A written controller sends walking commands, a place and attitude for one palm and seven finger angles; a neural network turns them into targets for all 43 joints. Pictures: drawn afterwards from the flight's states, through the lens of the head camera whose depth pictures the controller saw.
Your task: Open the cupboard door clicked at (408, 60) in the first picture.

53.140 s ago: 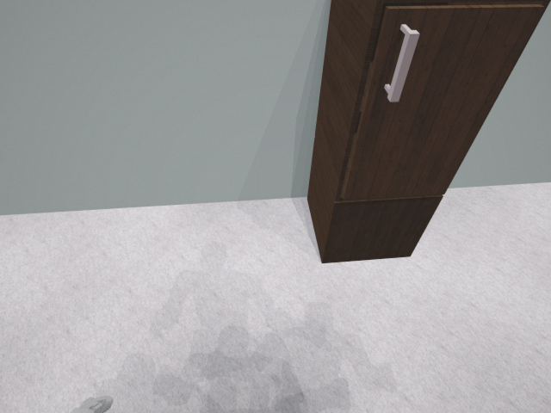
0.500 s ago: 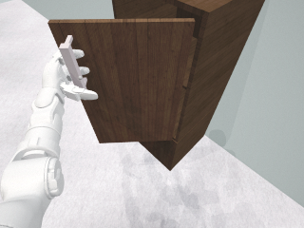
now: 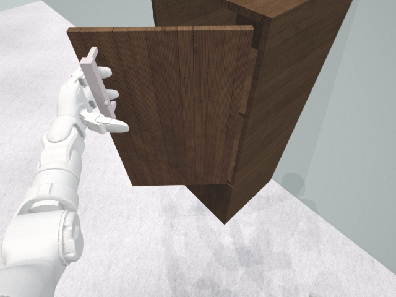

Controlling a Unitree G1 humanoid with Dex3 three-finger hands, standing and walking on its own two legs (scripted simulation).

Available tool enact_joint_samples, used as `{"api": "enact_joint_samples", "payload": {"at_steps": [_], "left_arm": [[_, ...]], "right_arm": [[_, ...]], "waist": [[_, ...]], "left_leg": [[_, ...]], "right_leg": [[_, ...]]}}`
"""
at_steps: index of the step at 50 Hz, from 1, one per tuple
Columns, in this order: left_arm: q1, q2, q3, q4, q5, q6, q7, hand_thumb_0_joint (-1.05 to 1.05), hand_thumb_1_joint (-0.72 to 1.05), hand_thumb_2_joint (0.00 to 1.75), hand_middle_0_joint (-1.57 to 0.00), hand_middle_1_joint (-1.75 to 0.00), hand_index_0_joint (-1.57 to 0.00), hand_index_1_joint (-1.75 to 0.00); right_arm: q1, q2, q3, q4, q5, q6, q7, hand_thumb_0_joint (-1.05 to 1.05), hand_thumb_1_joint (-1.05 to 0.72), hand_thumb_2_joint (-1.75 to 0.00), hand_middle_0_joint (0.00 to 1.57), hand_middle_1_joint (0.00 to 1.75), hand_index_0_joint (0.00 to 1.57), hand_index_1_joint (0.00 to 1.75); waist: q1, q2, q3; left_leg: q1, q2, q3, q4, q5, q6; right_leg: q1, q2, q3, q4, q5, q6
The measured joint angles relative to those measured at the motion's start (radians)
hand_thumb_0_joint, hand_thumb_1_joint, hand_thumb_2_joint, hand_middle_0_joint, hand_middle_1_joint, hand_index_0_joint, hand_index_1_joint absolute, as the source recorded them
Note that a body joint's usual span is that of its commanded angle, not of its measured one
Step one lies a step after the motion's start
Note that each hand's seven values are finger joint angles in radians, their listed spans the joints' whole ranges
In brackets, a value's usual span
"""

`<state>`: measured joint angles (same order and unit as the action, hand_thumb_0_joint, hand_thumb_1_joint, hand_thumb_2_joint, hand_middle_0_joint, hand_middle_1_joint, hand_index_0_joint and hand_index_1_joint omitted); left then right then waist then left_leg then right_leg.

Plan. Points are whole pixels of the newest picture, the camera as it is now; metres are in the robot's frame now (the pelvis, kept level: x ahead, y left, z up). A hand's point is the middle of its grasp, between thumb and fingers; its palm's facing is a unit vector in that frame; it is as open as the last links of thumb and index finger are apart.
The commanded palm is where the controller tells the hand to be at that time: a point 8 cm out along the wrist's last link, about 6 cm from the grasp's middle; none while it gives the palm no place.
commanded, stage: close the thumb around the handle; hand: left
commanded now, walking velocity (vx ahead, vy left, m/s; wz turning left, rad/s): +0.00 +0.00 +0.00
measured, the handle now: (102, 87) +0.52 +0.21 +0.15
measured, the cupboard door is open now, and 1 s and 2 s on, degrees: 49 48 93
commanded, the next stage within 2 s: pull the door open along its arc in 0.80 s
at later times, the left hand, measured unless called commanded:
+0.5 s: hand (105, 100) +0.47 +0.19 +0.15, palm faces +0.00 -1.00 +0.02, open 9.5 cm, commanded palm +0.44 +0.24 +0.15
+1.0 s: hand (106, 102) +0.47 +0.19 +0.15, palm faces +0.00 -1.00 +0.02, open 5.7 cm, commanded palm +0.43 +0.24 +0.15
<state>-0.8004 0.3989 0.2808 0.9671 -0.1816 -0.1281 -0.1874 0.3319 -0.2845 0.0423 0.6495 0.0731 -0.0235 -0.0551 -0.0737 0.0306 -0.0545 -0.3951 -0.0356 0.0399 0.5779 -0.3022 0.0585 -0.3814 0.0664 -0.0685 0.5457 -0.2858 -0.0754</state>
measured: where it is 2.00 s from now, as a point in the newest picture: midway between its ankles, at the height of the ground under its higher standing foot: outside the picture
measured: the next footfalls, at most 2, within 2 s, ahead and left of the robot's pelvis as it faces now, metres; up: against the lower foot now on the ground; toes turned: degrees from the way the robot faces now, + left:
none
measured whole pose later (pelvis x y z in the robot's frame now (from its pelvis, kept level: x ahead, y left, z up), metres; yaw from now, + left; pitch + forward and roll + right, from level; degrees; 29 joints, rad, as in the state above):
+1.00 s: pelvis -0.01 +0.03 +0.00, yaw -1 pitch +8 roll -1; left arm -0.87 0.36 0.27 1.02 -0.14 -0.16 -0.15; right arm 0.37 -0.27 0.04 0.65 0.05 -0.04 -0.04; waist -0.09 0.02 -0.06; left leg -0.44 -0.06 0.07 0.59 -0.30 0.10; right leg -0.43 0.04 -0.04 0.57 -0.28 -0.03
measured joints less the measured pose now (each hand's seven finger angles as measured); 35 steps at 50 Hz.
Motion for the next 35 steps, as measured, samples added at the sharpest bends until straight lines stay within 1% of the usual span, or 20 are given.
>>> {"api": "enact_joint_samples", "payload": {"at_steps": [4, 9, 14, 19, 25, 33, 35], "left_arm": [[-0.030, 0.010, 0.000, 0.037, 0.006, -0.005, -0.007, -0.01, -0.50, 0.30, -0.29, -1.20, -0.30, -1.20], [-0.047, 0.024, 0.015, 0.060, 0.014, -0.018, -0.012, -0.01, -0.48, 0.31, -0.29, -1.20, -0.30, -1.20], [-0.051, 0.033, 0.022, 0.077, 0.016, -0.031, -0.017, -0.01, -0.36, 0.36, -0.30, -1.21, -0.31, -1.22], [-0.028, 0.026, 0.038, 0.053, 0.012, -0.035, -0.016, -0.01, -0.15, 0.45, -0.32, -1.23, -0.33, -1.24], [0.000, 0.008, 0.028, 0.019, 0.010, -0.028, -0.011, -0.01, 0.15, 0.58, -0.34, -1.27, -0.35, -1.27], [0.029, -0.022, 0.025, -0.028, 0.010, -0.014, 0.007, 0.00, 0.59, 0.76, -0.37, -1.31, -0.38, -1.32], [0.029, -0.029, 0.009, -0.034, 0.013, -0.014, -0.001, 0.00, 0.65, 0.78, -0.38, -1.32, -0.38, -1.33]], "right_arm": [[-0.001, 0.001, 0.005, 0.004, -0.001, -0.003, 0.000, 0.01, -0.91, -0.90, 0.20, 0.30, 0.21, 0.30], [0.013, 0.002, 0.006, 0.005, -0.003, -0.005, 0.001, 0.01, -0.91, -0.90, 0.20, 0.30, 0.21, 0.30], [0.037, -0.004, 0.003, 0.010, -0.004, -0.004, 0.001, 0.01, -0.91, -0.90, 0.20, 0.30, 0.21, 0.30], [0.063, -0.005, -0.001, 0.014, -0.007, 0.001, 0.004, 0.01, -0.91, -0.90, 0.20, 0.30, 0.21, 0.30], [0.076, 0.002, -0.004, 0.016, -0.009, 0.005, 0.008, 0.01, -0.91, -0.90, 0.20, 0.30, 0.21, 0.30], [0.054, 0.011, -0.005, 0.011, -0.013, -0.001, 0.013, 0.01, -0.91, -0.90, 0.20, 0.30, 0.21, 0.30], [0.045, 0.014, -0.002, 0.008, -0.013, -0.001, 0.013, 0.01, -0.91, -0.90, 0.20, 0.30, 0.21, 0.30]], "waist": [[-0.005, -0.006, 0.001], [-0.018, -0.012, 0.000], [-0.028, -0.006, -0.002], [-0.028, 0.000, -0.009], [-0.023, 0.001, -0.017], [-0.010, 0.001, -0.020], [-0.010, -0.002, -0.022]], "left_leg": [[-0.015, -0.001, -0.001, 0.006, 0.002, 0.000], [-0.029, 0.001, 0.003, 0.012, 0.000, 0.002], [-0.036, 0.001, 0.010, 0.017, -0.006, 0.007], [-0.030, 0.000, 0.022, 0.009, -0.008, 0.014], [-0.018, -0.004, 0.026, 0.005, -0.012, 0.021], [-0.005, -0.012, 0.030, -0.001, -0.010, 0.032], [-0.003, -0.013, 0.030, 0.000, -0.010, 0.033]], "right_leg": [[-0.015, -0.001, -0.002, 0.007, 0.001, 0.000], [-0.030, 0.000, 0.002, 0.010, 0.002, 0.002], [-0.037, 0.000, 0.009, 0.013, 0.001, 0.007], [-0.034, -0.001, 0.022, 0.008, 0.001, 0.014], [-0.023, -0.004, 0.028, 0.002, 0.000, 0.022], [-0.010, -0.011, 0.032, -0.002, 0.002, 0.033], [-0.007, -0.012, 0.032, -0.003, 0.003, 0.035]]}}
